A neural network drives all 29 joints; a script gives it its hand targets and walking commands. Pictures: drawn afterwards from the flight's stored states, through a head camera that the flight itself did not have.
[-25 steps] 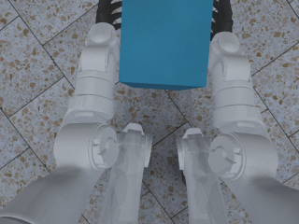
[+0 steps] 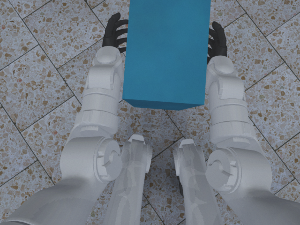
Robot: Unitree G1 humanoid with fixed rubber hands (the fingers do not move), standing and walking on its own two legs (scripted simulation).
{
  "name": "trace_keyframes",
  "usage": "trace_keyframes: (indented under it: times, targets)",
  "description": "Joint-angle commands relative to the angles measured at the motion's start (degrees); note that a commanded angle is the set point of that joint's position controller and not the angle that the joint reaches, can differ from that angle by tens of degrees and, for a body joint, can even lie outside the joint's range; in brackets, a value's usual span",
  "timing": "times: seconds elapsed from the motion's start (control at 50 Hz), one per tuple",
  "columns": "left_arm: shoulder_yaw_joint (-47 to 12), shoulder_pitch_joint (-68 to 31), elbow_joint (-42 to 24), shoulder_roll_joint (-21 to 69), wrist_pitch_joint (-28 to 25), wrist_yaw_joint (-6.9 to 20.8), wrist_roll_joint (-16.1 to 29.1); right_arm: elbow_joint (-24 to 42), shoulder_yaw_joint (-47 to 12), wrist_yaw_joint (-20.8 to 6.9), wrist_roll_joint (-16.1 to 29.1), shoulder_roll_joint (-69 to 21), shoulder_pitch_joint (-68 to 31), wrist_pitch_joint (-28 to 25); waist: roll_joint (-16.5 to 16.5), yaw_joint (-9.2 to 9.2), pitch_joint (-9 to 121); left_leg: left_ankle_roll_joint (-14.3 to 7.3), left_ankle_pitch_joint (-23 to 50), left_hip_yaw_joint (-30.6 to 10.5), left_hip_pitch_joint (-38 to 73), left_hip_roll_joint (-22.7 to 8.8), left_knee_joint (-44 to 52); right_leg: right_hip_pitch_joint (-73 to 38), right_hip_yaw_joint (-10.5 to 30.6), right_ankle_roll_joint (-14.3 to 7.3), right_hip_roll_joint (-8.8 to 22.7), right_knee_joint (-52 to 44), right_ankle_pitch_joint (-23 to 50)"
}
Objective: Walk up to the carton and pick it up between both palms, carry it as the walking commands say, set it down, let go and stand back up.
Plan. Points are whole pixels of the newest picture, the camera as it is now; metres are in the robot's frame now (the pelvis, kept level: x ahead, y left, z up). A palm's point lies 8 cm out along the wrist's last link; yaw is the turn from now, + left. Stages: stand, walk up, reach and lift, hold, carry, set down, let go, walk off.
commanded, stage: reach and lift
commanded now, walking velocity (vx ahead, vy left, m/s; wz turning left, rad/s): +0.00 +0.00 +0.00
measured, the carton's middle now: (162, 51) +0.54 +0.02 -0.14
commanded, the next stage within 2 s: none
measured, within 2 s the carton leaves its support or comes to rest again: neither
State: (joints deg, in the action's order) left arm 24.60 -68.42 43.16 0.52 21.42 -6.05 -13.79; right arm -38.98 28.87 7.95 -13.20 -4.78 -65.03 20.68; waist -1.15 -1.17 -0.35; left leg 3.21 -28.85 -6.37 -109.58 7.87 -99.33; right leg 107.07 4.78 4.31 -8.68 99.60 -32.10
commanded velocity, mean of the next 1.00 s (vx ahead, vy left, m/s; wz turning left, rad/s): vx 0.00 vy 0.00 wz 0.00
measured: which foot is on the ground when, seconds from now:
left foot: down 0.00-1.00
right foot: down 0.00-1.00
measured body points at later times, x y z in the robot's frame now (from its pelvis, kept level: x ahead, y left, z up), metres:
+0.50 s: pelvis +0.01 +0.00 +0.06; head +0.26 +0.02 +0.43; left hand +0.50 +0.14 -0.01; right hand +0.50 -0.10 -0.01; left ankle +0.11 +0.12 -0.47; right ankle +0.09 -0.13 -0.47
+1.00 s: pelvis +0.03 +0.00 +0.12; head +0.23 +0.02 +0.52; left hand +0.47 +0.14 +0.06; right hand +0.47 -0.11 +0.06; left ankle +0.11 +0.12 -0.47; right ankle +0.09 -0.13 -0.47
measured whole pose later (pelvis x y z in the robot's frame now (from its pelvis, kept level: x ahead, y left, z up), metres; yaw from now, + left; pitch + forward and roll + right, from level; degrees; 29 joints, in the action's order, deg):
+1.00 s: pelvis +0.03 +0.00 +0.12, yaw +1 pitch +29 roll -1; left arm 22.8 -49.0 40.5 6.4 16.4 -6.4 -13.8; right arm -37.4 25.8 7.2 -13.5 -9.2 -46.1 16.0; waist -0.9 -0.5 2.6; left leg 2.2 -25.1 -8.1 -78.5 7.5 -74.9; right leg 76.4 7.4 2.9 -7.9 75.1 -27.7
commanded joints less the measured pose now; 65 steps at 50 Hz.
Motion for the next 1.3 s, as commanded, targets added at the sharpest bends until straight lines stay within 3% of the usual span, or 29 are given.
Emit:
trace_keyframes:
  times: [0.0,1.28]
  targets:
    - [-27.2,-36.1,1.8,63.5,-2.0,13.4,8.2,-0.1,-30.6,-13.2,8.1,-59.1,-44.4,-2.6,2.7,-0.2,67.3,-0.2,20.4,9.6,44.3,2.6,9.8,-27.5,-9.2,-1.2,-3.4,-10.2,15.9]
    - [-33.5,-4.5,-2.0,69.8,-8.4,12.8,4.7,2.1,-37.5,-13.6,4.6,-65.1,-10.9,-8.6,1.7,0.72,49.0,-1.7,25.0,3.0,73.7,1.2,41.3,-62.5,-2.2,-2.5,-0.9,-42.0,23.5]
